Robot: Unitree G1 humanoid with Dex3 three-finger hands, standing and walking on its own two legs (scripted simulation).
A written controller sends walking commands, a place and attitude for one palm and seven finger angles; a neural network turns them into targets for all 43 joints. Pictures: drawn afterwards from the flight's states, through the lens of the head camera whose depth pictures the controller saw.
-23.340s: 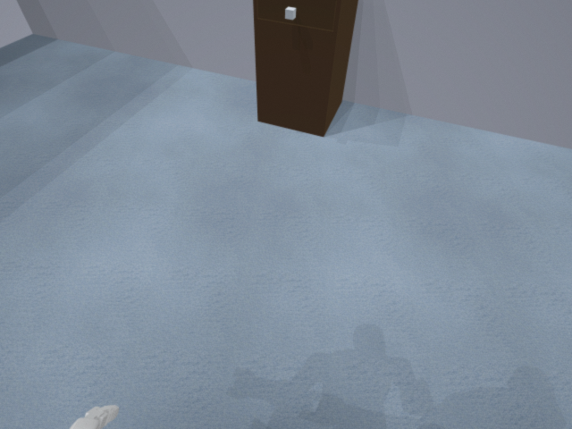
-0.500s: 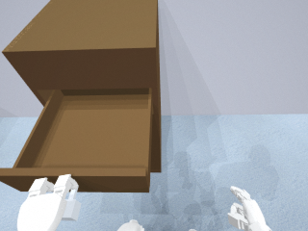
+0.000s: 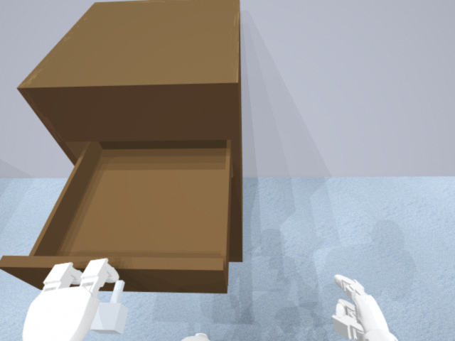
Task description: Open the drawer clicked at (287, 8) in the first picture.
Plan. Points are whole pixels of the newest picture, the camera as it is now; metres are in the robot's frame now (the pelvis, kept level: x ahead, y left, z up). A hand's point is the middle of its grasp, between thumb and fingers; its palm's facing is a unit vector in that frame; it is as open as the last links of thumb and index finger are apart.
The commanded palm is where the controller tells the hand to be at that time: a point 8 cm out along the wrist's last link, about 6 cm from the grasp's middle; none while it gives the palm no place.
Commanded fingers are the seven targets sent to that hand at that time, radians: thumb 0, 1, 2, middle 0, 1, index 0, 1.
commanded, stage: lift the hand off the handle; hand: left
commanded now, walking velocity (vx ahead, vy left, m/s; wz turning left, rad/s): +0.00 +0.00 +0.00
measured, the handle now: (113, 305) +0.18 +0.23 -0.04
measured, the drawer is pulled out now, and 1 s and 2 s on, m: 0.30 0.30 0.30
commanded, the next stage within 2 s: draw the hand back to the body in 1.26 s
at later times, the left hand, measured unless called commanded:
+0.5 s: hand (70, 317) +0.14 +0.24 +0.06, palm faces +0.01 -0.12 -0.99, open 13.8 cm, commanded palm +0.12 +0.23 +0.12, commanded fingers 0.00 -0.50 0.30 -0.30 -1.20 -0.30 -1.20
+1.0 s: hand (54, 299) +0.16 +0.25 +0.10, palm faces +0.03 -0.12 -0.99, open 13.8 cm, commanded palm +0.12 +0.24 +0.16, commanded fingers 0.00 -0.50 0.30 -0.30 -1.20 -0.30 -1.20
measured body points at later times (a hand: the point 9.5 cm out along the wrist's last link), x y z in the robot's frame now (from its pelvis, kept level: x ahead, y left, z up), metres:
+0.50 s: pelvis +0.00 +0.00 +0.01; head +0.02 -0.03 +0.46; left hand +0.14 +0.25 +0.11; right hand +0.21 -0.21 -0.07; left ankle +0.01 +0.12 -0.68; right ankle -0.01 -0.12 -0.68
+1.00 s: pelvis +0.01 +0.01 +0.03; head +0.02 -0.02 +0.48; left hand +0.15 +0.25 +0.15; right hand +0.22 -0.21 -0.06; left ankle +0.01 +0.12 -0.68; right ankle -0.01 -0.12 -0.68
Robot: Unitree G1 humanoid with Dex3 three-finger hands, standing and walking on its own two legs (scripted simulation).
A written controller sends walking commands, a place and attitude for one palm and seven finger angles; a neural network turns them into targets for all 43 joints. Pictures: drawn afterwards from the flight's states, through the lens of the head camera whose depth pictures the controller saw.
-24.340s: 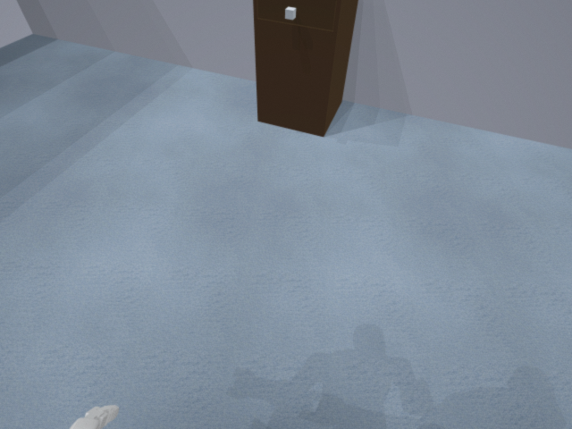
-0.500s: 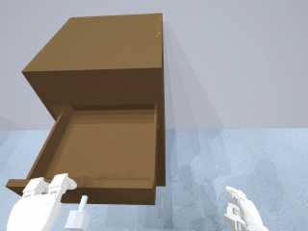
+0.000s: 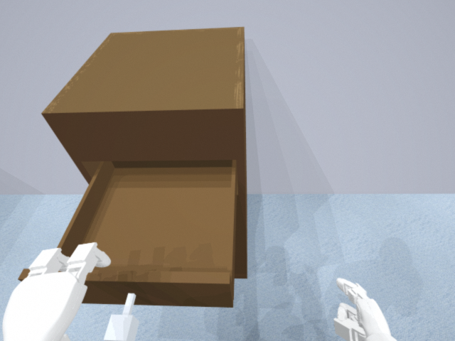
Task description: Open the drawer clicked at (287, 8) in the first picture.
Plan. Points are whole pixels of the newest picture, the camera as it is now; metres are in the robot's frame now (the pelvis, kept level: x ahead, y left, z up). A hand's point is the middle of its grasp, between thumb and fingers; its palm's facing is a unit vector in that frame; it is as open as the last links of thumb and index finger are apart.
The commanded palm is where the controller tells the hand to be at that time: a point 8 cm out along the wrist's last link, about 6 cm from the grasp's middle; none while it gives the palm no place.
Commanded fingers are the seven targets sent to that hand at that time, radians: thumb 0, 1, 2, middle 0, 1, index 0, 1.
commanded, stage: lift the hand off the handle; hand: left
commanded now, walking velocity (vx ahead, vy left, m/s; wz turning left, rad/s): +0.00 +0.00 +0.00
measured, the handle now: (125, 317) +0.17 +0.23 -0.07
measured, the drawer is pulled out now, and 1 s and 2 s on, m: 0.30 0.30 0.30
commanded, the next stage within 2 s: draw the hand back to the body in 0.26 s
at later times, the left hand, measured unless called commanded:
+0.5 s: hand (61, 311) +0.14 +0.25 +0.08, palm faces +0.05 -0.13 -0.99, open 13.8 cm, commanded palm +0.11 +0.24 +0.15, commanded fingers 0.00 -0.50 0.30 -0.30 -1.20 -0.30 -1.20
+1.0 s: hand (44, 301) +0.14 +0.26 +0.12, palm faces +0.10 -0.27 -0.96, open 13.8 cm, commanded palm +0.11 +0.26 +0.17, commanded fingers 0.00 -0.40 0.34 -0.29 -1.13 -0.29 -1.13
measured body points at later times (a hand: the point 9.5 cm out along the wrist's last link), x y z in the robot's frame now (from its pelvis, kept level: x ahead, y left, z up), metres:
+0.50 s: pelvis +0.00 +0.01 +0.01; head +0.00 -0.01 +0.46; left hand +0.13 +0.26 +0.14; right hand +0.22 -0.19 -0.07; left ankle +0.00 +0.11 -0.71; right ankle -0.02 -0.12 -0.71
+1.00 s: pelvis -0.01 +0.01 +0.01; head -0.01 -0.02 +0.46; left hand +0.13 +0.27 +0.17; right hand +0.21 -0.19 -0.07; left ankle +0.00 +0.11 -0.71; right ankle -0.02 -0.12 -0.71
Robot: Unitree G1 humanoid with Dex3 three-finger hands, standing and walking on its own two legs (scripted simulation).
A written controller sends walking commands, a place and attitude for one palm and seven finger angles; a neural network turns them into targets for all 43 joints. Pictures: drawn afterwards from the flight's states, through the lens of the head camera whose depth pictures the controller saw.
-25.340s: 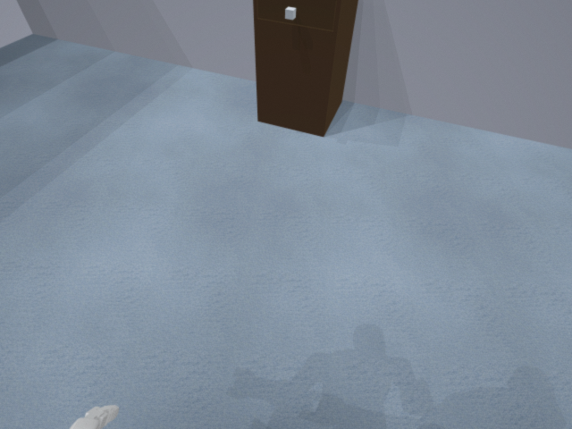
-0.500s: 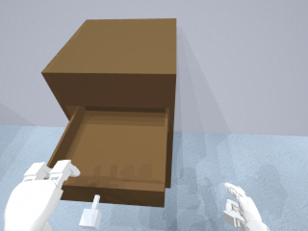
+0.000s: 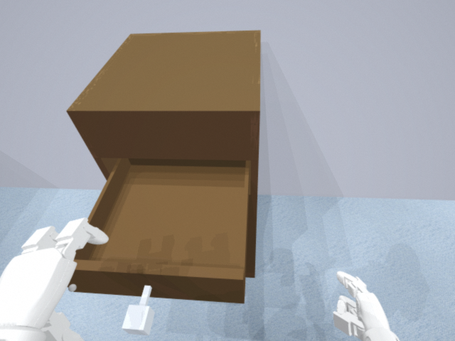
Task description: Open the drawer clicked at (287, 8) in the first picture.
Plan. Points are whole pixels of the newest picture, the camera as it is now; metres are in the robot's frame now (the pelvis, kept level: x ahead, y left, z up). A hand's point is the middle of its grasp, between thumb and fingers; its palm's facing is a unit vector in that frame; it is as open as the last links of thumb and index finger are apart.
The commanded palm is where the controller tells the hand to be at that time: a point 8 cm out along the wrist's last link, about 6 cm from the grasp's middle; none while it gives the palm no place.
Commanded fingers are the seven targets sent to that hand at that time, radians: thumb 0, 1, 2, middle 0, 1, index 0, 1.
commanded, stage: draw the hand back to the body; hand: left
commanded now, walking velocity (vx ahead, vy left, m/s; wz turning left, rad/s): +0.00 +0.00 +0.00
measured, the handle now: (142, 308) +0.18 +0.21 -0.08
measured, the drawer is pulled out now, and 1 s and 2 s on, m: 0.30 0.30 0.30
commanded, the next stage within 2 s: step back with the hand held close in 0.96 s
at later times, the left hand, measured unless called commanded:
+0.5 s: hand (96, 239) +0.20 +0.21 +0.15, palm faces +0.37 -0.82 -0.43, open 10.9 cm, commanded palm +0.15 +0.25 +0.18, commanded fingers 0.00 0.48 0.72 -0.23 -0.57 -0.23 -0.57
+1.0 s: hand (94, 231) +0.21 +0.21 +0.17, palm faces +0.40 -0.81 -0.42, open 7.5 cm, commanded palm +0.15 +0.25 +0.19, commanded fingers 0.00 0.90 0.90 -0.20 -0.30 -0.20 -0.30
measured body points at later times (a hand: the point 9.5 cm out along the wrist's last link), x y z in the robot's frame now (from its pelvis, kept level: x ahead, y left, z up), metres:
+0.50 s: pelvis +0.03 -0.02 +0.01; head +0.03 -0.05 +0.46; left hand +0.18 +0.25 +0.18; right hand +0.23 -0.24 -0.07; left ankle +0.01 +0.10 -0.73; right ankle -0.01 -0.14 -0.73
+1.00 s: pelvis +0.03 -0.03 +0.02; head +0.03 -0.06 +0.46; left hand +0.18 +0.25 +0.19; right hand +0.24 -0.24 -0.07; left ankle +0.01 +0.10 -0.73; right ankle -0.01 -0.14 -0.73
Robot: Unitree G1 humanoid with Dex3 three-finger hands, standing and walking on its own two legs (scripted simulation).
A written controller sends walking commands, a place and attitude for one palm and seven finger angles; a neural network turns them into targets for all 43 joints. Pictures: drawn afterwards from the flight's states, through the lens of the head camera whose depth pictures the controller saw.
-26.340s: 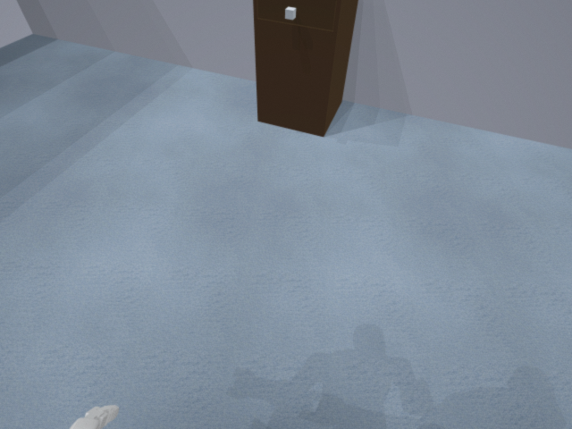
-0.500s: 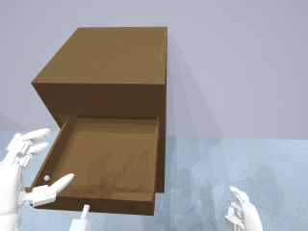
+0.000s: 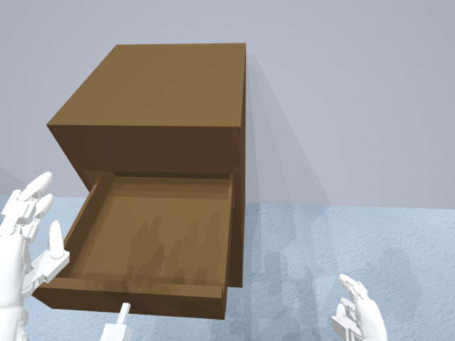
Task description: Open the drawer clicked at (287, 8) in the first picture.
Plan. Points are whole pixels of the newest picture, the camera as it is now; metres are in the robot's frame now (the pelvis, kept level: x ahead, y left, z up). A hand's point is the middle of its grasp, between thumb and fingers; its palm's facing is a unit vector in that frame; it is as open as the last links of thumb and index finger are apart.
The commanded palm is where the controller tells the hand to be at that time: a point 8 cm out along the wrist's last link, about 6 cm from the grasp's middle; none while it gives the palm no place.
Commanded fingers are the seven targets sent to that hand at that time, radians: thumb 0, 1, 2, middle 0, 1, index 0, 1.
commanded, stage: step back with the hand held close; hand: left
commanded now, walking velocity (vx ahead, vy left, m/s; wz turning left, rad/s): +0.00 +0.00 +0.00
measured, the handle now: (119, 326) +0.16 +0.24 -0.10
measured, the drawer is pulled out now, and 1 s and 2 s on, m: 0.30 0.30 0.30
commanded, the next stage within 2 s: stop stepping back and stand still in 1.20 s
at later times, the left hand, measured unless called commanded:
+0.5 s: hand (40, 271) +0.16 +0.26 +0.15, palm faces +0.23 -0.81 -0.53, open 7.4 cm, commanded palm +0.09 +0.31 +0.17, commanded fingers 0.00 0.90 0.90 -0.20 -0.30 -0.20 -0.30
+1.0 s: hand out of the picture +0.09 +0.27 +0.15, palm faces +0.33 -0.82 -0.47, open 7.4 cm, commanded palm +0.02 +0.30 +0.17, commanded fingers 0.00 0.90 0.90 -0.20 -0.30 -0.20 -0.30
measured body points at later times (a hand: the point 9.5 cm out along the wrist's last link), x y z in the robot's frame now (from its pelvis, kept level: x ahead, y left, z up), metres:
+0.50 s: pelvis -0.05 +0.03 -0.01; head +0.01 +0.05 +0.44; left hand +0.14 +0.30 +0.18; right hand +0.14 -0.22 -0.08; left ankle -0.01 +0.13 -0.74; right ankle -0.04 -0.10 -0.74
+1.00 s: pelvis -0.12 +0.03 -0.01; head -0.07 +0.05 +0.44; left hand +0.07 +0.31 +0.18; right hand +0.05 -0.20 -0.09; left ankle -0.07 +0.13 -0.74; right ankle -0.14 -0.10 -0.71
